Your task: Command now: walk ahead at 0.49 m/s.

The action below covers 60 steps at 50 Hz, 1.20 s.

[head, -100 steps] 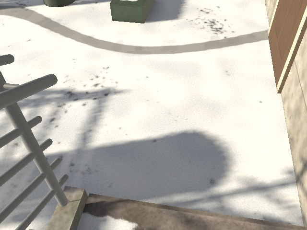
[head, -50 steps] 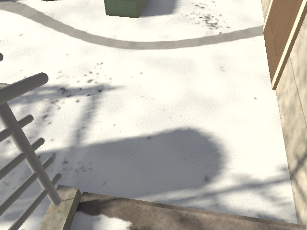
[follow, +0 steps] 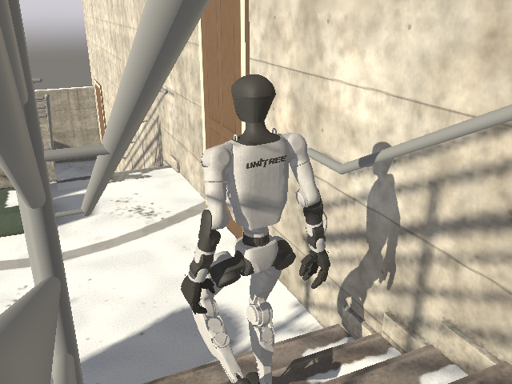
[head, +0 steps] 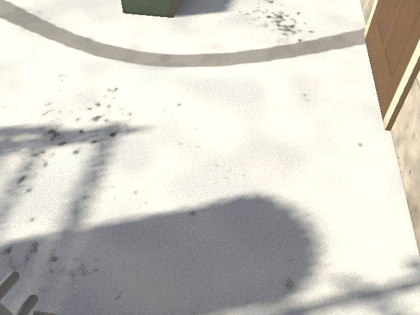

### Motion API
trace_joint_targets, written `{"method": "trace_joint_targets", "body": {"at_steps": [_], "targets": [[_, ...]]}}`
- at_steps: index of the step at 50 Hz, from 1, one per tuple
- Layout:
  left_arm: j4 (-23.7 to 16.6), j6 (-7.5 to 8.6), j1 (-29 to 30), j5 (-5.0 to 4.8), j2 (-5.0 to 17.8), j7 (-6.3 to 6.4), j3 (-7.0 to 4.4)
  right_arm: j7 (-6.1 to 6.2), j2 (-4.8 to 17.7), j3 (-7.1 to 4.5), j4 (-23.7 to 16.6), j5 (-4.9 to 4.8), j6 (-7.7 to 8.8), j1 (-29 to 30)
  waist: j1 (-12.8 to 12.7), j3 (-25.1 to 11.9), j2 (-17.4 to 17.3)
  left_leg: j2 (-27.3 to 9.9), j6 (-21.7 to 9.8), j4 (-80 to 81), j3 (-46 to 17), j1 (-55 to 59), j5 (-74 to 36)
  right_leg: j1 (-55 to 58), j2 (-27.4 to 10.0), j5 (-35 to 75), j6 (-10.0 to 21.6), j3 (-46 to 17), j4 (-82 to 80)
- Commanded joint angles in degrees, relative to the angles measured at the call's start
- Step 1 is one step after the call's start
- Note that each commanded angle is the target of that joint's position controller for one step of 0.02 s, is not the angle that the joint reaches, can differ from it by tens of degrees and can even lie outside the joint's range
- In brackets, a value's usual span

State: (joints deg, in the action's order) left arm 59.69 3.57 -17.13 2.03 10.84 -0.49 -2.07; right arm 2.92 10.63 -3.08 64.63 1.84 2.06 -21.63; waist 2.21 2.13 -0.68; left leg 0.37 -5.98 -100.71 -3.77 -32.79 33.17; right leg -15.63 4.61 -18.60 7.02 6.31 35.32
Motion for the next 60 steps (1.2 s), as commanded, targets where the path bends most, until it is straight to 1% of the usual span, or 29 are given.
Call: {"method": "trace_joint_targets", "body": {"at_steps": [1,3,5,7,12,15,18,20,21,22,23,24,25,26,27,29,33,35,38,44,46,48,50,51,52,53,55,57,60], "targets": [[0.98,2.39,-8.68,0.27,4.64,0.65,0.13,-1.43,3.92,-1.61,-3.05,0.76,-1.86,0.91,1.39,9.07,-4.46,-6.44,4.97,27.94,-3.00,-13.76,-20.65,-7.00,-21.61,14.62,9.97,-23.63,-13.63],[0.43,2.76,-8.60,0.36,9.23,1.08,-0.76,-2.36,1.79,-1.27,-2.91,2.48,-3.49,0.55,1.64,6.20,3.57,-4.58,6.03,34.56,2.22,-0.94,-26.21,-14.59,-17.79,22.27,8.98,-19.86,-14.27],[0.41,2.71,-9.47,0.15,9.51,0.73,-0.95,-2.67,2.26,-1.33,-1.61,1.12,-4.07,-4.41,3.18,2.72,8.38,-4.45,4.70,32.35,3.99,2.51,-35.33,-12.50,-16.94,26.97,7.74,-17.77,-11.34],[1.52,3.06,-12.10,-1.44,5.29,1.38,-0.14,-3.40,5.84,-2.23,-7.39,0.68,-1.95,11.03,-0.68,6.28,0.68,-6.17,2.97,45.24,-1.86,-15.63,-49.65,0.34,-14.81,4.10,6.87,-20.82,-7.16],[0.09,2.87,-9.97,-1.50,6.39,0.97,-0.01,-4.96,3.02,-0.53,-10.27,0.13,0.10,18.40,-3.71,6.03,2.75,-3.87,3.03,61.60,3.07,2.12,-63.70,-9.46,-12.85,-7.59,5.44,-15.52,-1.65],[1.94,1.38,-15.88,0.24,4.17,1.07,0.63,-4.73,4.29,-0.15,-15.24,-1.19,0.40,26.93,-10.67,9.53,5.95,-3.46,3.38,70.07,5.67,-2.22,-56.24,0.74,-12.15,1.11,5.07,-14.97,4.29],[3.64,-0.70,-17.35,1.98,5.91,2.86,0.47,-3.78,6.16,-1.09,-13.16,-1.56,0.32,17.25,-7.89,9.59,4.91,-6.20,2.21,79.73,4.22,6.69,-49.61,7.16,-12.72,17.43,4.35,-15.06,15.80],[3.07,-1.21,-14.53,1.66,9.42,2.93,-0.63,-2.92,8.54,-2.79,-6.19,-0.73,0.84,-5.26,2.51,-1.78,0.95,-6.37,2.77,87.03,4.28,31.20,-49.56,3.54,-9.46,25.76,4.92,-13.48,38.96],[3.77,-0.75,-16.19,-0.35,7.26,2.28,-0.52,-3.50,11.45,-3.21,-4.31,0.84,1.57,-11.21,4.81,-5.47,-6.02,-8.43,2.32,82.73,3.96,44.28,-56.66,-6.40,-2.71,-0.27,3.19,-9.78,59.28],[3.74,-0.26,-22.50,-3.08,2.61,2.55,-0.54,-5.10,14.55,-2.90,-4.08,1.91,2.21,-13.98,0.37,-12.74,-12.43,-18.58,0.46,55.88,-2.67,62.09,-85.60,-25.80,0.72,-34.27,1.24,-11.47,77.57],[1.98,0.14,-23.61,-4.52,5.51,3.91,-0.81,-5.63,14.35,-3.10,-4.45,-1.03,2.00,-14.24,0.34,-17.76,-10.98,-23.41,-0.39,58.36,-10.04,62.29,-81.12,-32.02,-2.65,-26.73,0.32,-11.14,78.27],[-1.71,-0.47,-14.78,-3.13,5.60,3.94,-0.49,-4.69,15.67,-3.93,-6.22,-2.41,1.99,-9.76,1.74,-13.87,-18.28,-26.48,-5.74,71.93,-18.90,54.52,-36.54,-40.80,-3.96,-16.08,-0.46,-8.51,73.27],[-1.03,-1.82,-8.95,0.38,6.87,3.23,-0.84,-4.14,9.88,-2.80,-6.98,-2.81,2.17,-5.74,0.26,-4.18,-6.66,-22.46,-4.84,81.45,-16.64,37.91,-13.71,-35.97,-6.55,-9.30,-0.57,-8.48,69.17],[-1.55,-2.64,-7.95,1.42,6.84,2.78,-1.58,-3.54,10.32,-2.56,-7.58,-1.65,2.19,-3.38,-1.42,0.29,-9.59,-24.99,-8.03,82.70,-19.67,28.67,-14.36,-32.70,-7.33,-7.58,-1.41,-8.38,68.03],[-1.83,-2.92,-5.82,1.15,6.79,2.26,-1.87,-2.90,5.87,-0.99,-8.17,-1.09,3.01,1.35,-4.87,5.29,-3.21,-20.48,-3.84,79.86,-12.04,20.12,-25.60,-30.20,-10.40,3.73,-1.60,-13.07,54.24],[0.04,-3.63,-7.23,0.79,2.05,0.52,-1.52,-2.14,4.69,-0.49,-8.74,-0.40,4.15,1.54,-6.98,5.27,-1.49,-16.98,-2.06,78.82,-3.37,9.09,-31.07,-21.88,-10.71,12.14,-4.00,-12.26,41.58],[-3.20,-4.93,-1.14,0.82,3.25,-0.57,-2.04,-2.23,9.08,-2.04,-7.01,0.11,4.20,-5.02,-5.05,1.19,-4.39,-18.16,-5.32,76.21,-2.50,17.65,-42.49,-27.13,-8.76,16.84,-2.78,-10.15,38.26],[-4.33,-3.90,4.19,-0.25,4.48,-1.43,-2.81,-2.13,4.13,-1.17,-7.48,-1.65,4.82,-2.99,-5.16,2.90,-2.22,-13.10,-0.21,74.50,3.27,20.92,-29.63,-30.44,-9.35,31.33,-0.84,-13.11,24.86],[-5.33,-1.66,12.89,-0.39,4.05,-2.65,-2.30,-1.45,3.10,-0.57,-7.67,-0.62,6.48,-3.17,-1.64,4.39,-3.30,-10.46,1.33,70.48,8.38,14.49,-15.03,-20.92,-5.39,52.66,-1.60,-7.15,9.33],[-11.07,-1.42,26.95,-0.33,2.24,-3.35,-1.00,-0.66,4.87,-0.35,-3.58,2.28,4.87,-15.08,5.89,11.07,-1.88,-15.74,-1.13,59.46,5.06,31.95,-25.82,-30.71,-7.40,43.13,-1.28,-3.68,-5.44],[-10.90,-1.75,26.35,-0.29,2.29,-3.19,-0.58,0.05,3.86,0.57,-3.22,1.57,3.49,-13.33,5.28,11.20,-0.49,-14.90,-1.03,54.29,7.99,30.06,-26.49,-23.61,-7.66,45.20,-0.29,-0.91,-11.07],[-7.99,-2.12,14.72,0.11,4.90,-3.26,-1.22,0.20,6.43,0.33,-3.65,1.36,2.77,-10.27,-1.70,4.60,-2.94,-16.56,-2.12,42.44,7.15,28.39,-41.92,-7.52,-9.41,38.36,2.53,-2.74,-13.60],[-1.56,-1.61,-1.58,1.55,9.01,-2.97,-3.18,-1.15,7.08,0.31,-3.97,0.08,2.63,-9.97,-8.70,-3.05,4.33,-11.90,-1.39,16.66,11.53,21.22,-46.29,14.03,-3.32,38.28,4.79,3.06,-15.29],[-0.90,-1.56,-3.96,2.50,14.03,-2.90,-4.79,-1.68,4.90,-0.26,-3.91,-0.70,2.59,-11.68,-8.01,-6.63,13.60,-3.21,0.50,-6.65,15.82,-2.06,7.93,35.11,-11.38,58.96,8.84,-5.69,-1.90],[-1.63,-1.91,-8.74,0.73,15.30,-2.63,-5.27,-0.97,7.02,-0.48,-8.02,-2.81,2.62,-10.02,-10.54,-19.60,14.12,-2.89,1.49,-16.28,9.08,-18.57,13.93,53.65,-24.13,74.45,16.99,-21.37,9.90],[-2.12,-2.63,-12.97,0.00,14.84,-1.43,-4.90,-1.06,8.74,-0.90,-11.42,-2.51,2.99,-1.91,-13.03,-22.34,8.64,-3.61,2.30,-14.25,6.31,-24.70,10.66,52.63,-25.88,62.73,18.44,-27.84,3.00],[-4.27,-4.38,-6.42,-0.50,11.91,0.47,-4.23,-2.39,6.39,0.12,-14.15,0.16,2.99,4.64,-9.15,-10.67,-0.15,-4.78,2.95,-3.54,5.19,-30.74,1.13,35.25,-25.04,7.78,15.71,-36.95,-15.16],[-7.55,-2.03,4.83,-1.34,8.70,1.03,-2.29,-3.16,6.47,-0.08,-15.26,1.11,1.44,5.78,-1.08,-0.51,-4.14,-8.72,7.29,24.37,1.49,-12.60,-13.89,3.68,-21.47,21.30,13.65,-30.44,-18.03],[-9.61,-0.05,8.18,-0.57,10.83,0.59,-3.17,-2.85,4.45,0.77,-16.17,1.50,0.51,3.63,1.65,-3.40,2.45,-7.60,9.48,40.08,3.55,4.90,-21.29,-11.25,-13.56,33.58,11.78,-21.77,-16.91]]}}
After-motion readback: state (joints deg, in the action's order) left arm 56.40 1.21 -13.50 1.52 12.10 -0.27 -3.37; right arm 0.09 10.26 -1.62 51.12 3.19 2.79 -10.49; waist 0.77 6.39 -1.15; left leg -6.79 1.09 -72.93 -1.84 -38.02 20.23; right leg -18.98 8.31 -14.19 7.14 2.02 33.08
